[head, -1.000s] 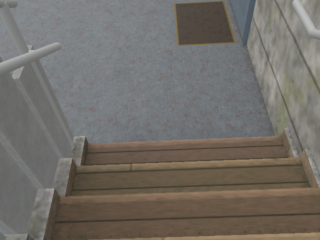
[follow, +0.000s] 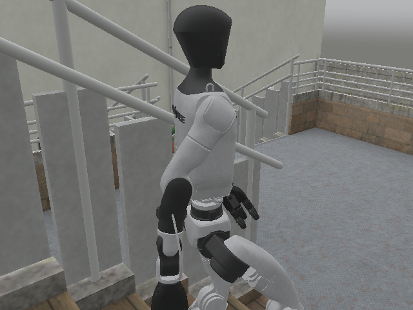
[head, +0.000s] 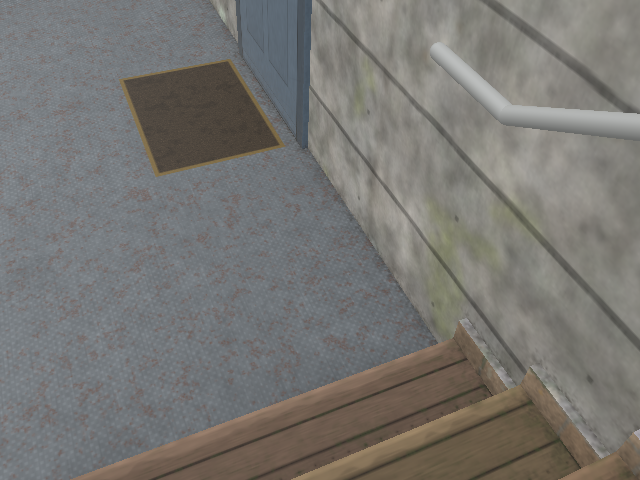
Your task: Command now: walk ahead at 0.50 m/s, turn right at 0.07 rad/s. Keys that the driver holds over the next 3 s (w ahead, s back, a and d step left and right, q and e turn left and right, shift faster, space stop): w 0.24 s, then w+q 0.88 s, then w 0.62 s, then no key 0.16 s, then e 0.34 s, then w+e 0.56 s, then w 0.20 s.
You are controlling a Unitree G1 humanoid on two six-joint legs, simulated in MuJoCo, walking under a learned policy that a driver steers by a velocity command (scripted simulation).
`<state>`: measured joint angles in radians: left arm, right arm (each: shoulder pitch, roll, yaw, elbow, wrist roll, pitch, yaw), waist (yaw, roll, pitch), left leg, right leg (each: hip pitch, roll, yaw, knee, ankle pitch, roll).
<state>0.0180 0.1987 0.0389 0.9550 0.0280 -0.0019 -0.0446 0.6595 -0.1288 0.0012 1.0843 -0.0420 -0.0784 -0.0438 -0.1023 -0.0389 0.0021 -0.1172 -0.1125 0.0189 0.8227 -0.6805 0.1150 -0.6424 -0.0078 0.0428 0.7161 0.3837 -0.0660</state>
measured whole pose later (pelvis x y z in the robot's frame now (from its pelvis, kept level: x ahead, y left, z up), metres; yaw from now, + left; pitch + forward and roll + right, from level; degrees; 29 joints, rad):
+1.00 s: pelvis +0.53 +0.05 -0.30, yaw +20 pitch +0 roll +0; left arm 0.16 0.23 0.05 0.90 0.05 0.00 0.00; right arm 0.48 -0.20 -0.03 1.01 -0.01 -0.04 -0.02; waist -0.03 -0.03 -0.01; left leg -0.23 -0.15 -0.08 0.66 -0.40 0.12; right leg -0.78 -0.09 0.06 1.10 0.05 0.02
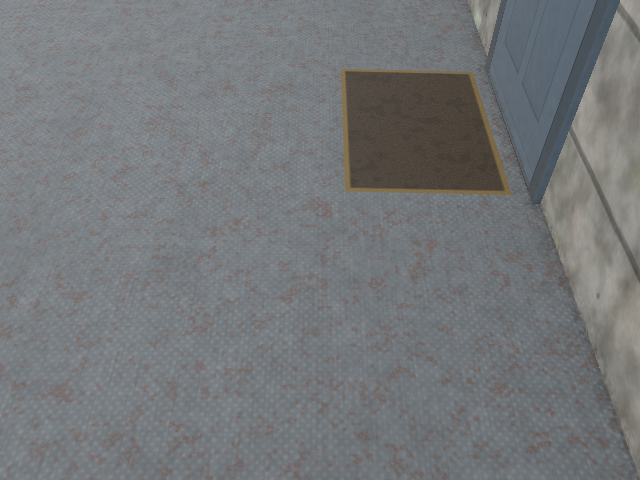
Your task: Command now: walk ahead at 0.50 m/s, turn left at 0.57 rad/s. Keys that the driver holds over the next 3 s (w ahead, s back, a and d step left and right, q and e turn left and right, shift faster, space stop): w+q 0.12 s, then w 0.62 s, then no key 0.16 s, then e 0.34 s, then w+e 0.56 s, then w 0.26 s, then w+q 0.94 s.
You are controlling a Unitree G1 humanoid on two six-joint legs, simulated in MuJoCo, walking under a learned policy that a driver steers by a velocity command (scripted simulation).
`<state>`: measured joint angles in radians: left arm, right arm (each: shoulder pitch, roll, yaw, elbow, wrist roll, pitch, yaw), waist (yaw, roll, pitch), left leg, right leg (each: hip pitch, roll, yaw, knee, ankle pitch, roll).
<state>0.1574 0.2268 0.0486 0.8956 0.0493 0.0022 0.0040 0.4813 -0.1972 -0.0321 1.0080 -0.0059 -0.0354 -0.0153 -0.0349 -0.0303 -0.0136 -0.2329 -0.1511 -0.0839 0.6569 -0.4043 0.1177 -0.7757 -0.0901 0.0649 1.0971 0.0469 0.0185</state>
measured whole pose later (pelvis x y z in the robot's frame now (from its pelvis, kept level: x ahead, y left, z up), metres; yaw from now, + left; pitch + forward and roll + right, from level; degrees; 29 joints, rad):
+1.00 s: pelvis +0.58 -0.05 -0.32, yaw +8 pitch +2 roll +0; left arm 0.44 0.12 0.01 1.07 0.01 -0.02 0.04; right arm 0.11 -0.17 -0.01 0.97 -0.02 -0.08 -0.01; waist 0.09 0.00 0.07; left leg -0.32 -0.06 0.08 0.42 -0.14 0.10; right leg -0.52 0.07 0.01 1.71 -0.71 -0.05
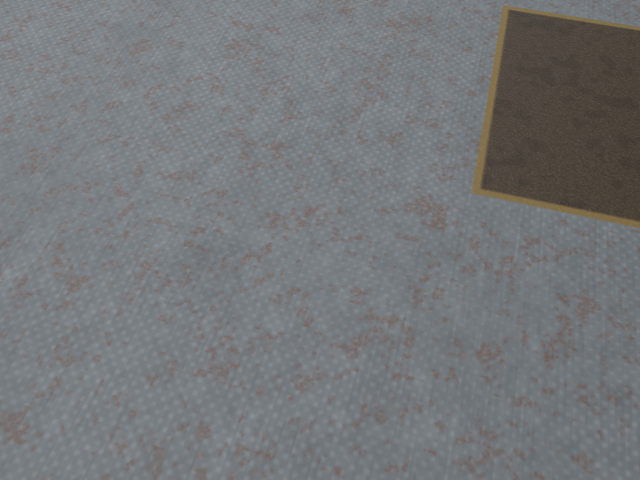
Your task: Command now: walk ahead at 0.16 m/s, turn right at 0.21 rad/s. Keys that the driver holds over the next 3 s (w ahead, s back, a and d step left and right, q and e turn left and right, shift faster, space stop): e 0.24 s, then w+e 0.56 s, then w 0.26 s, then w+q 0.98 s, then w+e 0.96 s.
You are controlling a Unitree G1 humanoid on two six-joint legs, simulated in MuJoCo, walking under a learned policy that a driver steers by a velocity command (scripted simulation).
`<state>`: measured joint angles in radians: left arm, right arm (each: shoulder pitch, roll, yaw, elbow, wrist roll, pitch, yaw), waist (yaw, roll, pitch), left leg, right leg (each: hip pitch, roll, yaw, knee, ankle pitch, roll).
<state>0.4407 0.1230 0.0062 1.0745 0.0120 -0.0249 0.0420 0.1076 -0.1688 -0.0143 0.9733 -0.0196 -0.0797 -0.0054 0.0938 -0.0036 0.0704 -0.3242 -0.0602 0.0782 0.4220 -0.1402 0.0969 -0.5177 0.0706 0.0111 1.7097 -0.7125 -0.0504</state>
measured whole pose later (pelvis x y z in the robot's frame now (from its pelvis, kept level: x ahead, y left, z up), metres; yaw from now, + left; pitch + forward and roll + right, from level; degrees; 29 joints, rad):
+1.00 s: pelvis +0.32 -0.04 +0.01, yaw -29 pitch +3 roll +0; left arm 0.18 0.28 0.08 0.82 0.04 -0.03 -0.05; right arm 0.42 -0.21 -0.04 0.91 -0.02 -0.09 0.00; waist -0.04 -0.06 -0.02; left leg -0.05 -0.01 0.05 0.27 -0.26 0.03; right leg -0.65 0.03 0.09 0.96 -0.16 -0.03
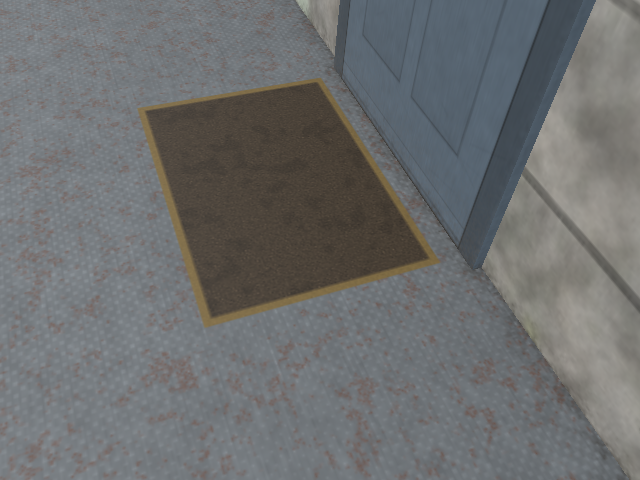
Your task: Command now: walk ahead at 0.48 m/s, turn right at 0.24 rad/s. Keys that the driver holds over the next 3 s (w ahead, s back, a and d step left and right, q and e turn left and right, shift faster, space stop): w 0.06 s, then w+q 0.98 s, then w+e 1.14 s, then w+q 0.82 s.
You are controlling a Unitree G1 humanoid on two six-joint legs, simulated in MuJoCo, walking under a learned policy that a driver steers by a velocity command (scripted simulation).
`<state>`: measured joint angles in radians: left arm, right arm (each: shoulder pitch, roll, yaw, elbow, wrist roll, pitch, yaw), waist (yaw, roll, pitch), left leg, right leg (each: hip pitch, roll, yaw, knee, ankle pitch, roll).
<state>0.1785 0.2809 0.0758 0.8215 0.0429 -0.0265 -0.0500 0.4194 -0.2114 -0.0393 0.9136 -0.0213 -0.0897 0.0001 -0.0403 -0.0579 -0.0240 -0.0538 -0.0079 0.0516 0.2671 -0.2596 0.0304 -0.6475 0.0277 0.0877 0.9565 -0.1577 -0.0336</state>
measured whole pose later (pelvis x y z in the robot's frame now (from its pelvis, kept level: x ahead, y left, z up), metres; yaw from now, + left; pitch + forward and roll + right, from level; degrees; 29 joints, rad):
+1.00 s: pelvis +0.49 +0.09 +0.00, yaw +27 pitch +1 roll +0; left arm 0.12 0.26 0.04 0.77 0.04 -0.03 -0.01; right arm 0.36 -0.26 -0.07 0.87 0.00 -0.04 0.01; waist -0.04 -0.03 0.05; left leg -0.13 -0.15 -0.05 0.31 -0.18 0.14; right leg -0.64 -0.13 0.04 0.98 -0.20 0.04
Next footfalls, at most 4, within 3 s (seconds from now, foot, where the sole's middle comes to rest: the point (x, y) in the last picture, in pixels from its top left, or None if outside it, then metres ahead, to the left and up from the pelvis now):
0.18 right None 0.24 -0.11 -0.78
0.72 left None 0.49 0.13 -0.78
1.28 right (241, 338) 0.85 0.14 -0.78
1.82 left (145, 265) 1.07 0.39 -0.78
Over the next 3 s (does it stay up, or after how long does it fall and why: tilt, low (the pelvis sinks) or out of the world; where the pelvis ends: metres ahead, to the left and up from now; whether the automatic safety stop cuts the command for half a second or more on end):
stays up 1.53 0.34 -0.02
